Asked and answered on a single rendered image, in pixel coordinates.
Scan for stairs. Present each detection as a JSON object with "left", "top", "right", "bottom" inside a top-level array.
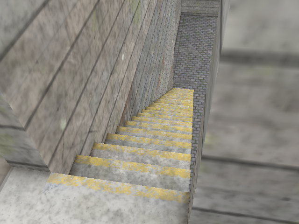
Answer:
[{"left": 69, "top": 88, "right": 194, "bottom": 192}]

